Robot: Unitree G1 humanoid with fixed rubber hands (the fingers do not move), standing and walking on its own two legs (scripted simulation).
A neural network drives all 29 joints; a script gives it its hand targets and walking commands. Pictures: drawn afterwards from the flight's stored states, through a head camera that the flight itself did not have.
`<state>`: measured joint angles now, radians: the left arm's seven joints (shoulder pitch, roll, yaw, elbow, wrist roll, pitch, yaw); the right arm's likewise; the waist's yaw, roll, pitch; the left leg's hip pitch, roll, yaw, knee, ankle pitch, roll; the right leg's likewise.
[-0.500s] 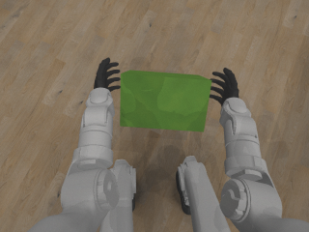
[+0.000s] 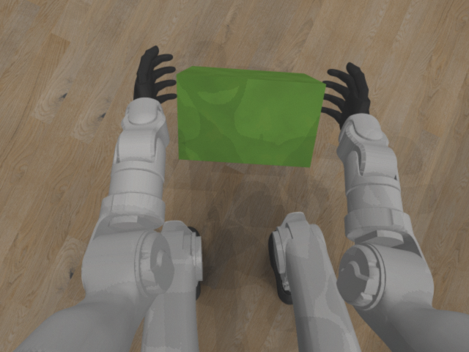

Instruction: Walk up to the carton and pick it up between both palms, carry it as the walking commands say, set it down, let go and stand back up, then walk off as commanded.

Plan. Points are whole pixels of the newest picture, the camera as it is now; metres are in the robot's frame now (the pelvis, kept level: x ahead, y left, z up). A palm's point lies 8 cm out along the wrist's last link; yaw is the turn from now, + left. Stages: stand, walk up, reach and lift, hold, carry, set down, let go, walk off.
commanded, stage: set down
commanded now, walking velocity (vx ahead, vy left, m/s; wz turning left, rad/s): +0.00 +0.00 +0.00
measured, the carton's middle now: (246, 112) +0.51 -0.03 -0.21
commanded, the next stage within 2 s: none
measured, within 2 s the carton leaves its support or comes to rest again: neither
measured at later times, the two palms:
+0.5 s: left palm (162, 111) +0.51 +0.13 -0.19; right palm (331, 122) +0.48 -0.19 -0.19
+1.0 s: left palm (172, 112) +0.53 +0.13 -0.26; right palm (323, 126) +0.49 -0.20 -0.26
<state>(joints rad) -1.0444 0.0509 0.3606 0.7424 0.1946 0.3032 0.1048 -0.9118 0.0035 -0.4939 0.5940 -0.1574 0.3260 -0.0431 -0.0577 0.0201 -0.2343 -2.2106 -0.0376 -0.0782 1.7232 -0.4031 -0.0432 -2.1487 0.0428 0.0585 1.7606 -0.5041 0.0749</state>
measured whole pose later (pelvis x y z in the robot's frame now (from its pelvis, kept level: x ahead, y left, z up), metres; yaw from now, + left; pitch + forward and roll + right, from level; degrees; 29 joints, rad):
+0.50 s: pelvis -0.01 -0.01 -0.06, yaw +0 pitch +49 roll -2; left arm -1.18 0.16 0.30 0.84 0.09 0.24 0.12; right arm -1.06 -0.07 -0.43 0.68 -0.07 0.27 -0.09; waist -0.06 0.01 -0.06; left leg -2.37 -0.05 -0.09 1.92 -0.41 -0.07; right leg -2.31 0.06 0.05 1.97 -0.52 0.08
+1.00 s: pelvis +0.00 -0.01 -0.10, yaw +0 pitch +45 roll -2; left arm -1.32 0.22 0.21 1.04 -0.01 0.16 0.11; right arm -1.16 -0.17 -0.37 0.85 -0.01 0.20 -0.09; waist -0.04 0.02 0.11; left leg -2.39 -0.05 -0.09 2.07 -0.47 -0.07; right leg -2.33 0.08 0.06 2.12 -0.58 0.09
